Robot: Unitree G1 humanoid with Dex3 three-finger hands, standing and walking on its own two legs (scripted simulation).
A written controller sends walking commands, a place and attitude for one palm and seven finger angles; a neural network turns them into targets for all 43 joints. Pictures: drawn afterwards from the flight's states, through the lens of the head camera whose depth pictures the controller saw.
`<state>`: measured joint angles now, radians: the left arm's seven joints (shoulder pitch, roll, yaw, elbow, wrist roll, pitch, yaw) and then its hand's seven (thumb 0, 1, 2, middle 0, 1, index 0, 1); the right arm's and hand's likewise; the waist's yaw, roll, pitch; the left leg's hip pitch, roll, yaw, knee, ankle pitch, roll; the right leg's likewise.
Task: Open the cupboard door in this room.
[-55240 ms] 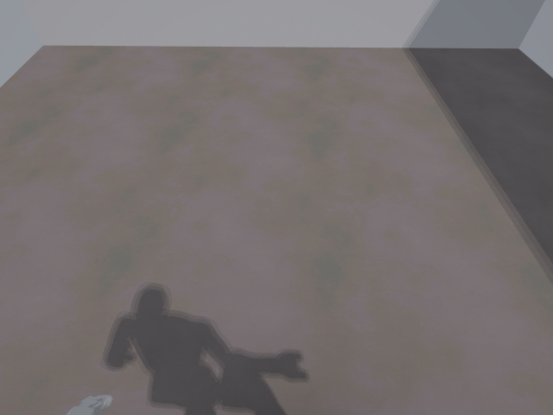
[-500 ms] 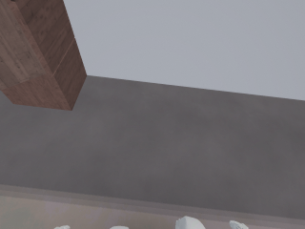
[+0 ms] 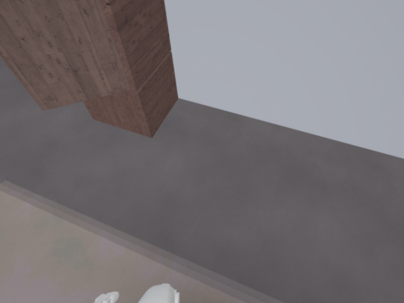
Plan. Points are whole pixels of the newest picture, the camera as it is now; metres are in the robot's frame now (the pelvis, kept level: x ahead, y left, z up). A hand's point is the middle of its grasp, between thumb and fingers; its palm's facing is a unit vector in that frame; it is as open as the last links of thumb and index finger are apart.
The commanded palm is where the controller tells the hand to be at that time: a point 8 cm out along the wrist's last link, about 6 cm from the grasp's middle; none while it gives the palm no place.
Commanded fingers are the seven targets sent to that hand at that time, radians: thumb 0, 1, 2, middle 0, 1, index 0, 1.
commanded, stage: turn to face it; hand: left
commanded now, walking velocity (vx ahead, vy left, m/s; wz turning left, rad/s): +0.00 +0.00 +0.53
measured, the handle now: out of the picture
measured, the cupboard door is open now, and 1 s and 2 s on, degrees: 41 41 41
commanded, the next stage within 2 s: take the last steps up to it in 0.58 s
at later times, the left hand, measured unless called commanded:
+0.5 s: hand out of the picture +0.06 +0.25 -0.17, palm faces +0.24 -0.95 -0.22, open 7.4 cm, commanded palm none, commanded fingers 0.00 0.90 0.90 -0.20 -0.30 -0.20 -0.30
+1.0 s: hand out of the picture -0.02 +0.24 -0.18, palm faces +0.44 -0.88 -0.19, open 7.3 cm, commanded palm none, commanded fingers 0.00 0.90 0.90 -0.20 -0.30 -0.20 -0.30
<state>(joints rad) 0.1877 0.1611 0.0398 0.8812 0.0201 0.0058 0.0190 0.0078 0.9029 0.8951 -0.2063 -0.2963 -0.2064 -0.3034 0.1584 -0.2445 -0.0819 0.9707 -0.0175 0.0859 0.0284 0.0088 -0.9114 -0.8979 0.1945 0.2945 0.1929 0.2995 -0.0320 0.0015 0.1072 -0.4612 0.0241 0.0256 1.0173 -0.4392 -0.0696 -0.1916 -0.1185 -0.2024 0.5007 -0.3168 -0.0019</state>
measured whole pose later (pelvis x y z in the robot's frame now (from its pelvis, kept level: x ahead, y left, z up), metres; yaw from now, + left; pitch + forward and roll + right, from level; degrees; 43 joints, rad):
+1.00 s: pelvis +0.06 +0.06 -0.01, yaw +22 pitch +1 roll +1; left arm 0.32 0.21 0.08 1.04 0.03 -0.02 0.00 0.01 0.91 0.90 -0.21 -0.30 -0.21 -0.30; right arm 0.17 -0.20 -0.05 1.02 -0.02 0.03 0.03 0.01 -0.91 -0.90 0.19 0.29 0.19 0.30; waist 0.04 -0.06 0.06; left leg -0.31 0.02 0.10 0.59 -0.37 -0.02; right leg -0.12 -0.16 -0.20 0.51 -0.37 0.07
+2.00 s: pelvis +0.38 +0.27 -0.01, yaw +24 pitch +1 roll +0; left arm 0.40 0.12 0.05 1.15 0.02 -0.05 0.00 0.00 0.91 0.90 -0.20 -0.30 -0.20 -0.30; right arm 0.10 -0.18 -0.04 1.03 -0.03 -0.04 0.02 0.01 -0.91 -0.90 0.19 0.29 0.19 0.30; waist 0.06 -0.02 0.06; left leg -0.40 0.04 0.11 0.52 -0.17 -0.01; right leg -0.03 -0.08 -0.15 0.41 -0.39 0.03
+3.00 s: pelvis +0.42 +0.36 -0.02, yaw +18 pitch -1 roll +0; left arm 0.29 0.20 0.03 0.89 0.02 0.04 0.02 0.01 0.90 0.90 -0.20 -0.30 -0.20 -0.30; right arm 0.25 -0.17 -0.03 0.87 -0.03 0.00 -0.03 0.01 -0.91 -0.90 0.20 0.29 0.20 0.30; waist 0.00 0.02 0.00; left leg -0.26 -0.01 0.10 0.63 -0.36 0.05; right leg -0.34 -0.04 -0.04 0.64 -0.29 0.00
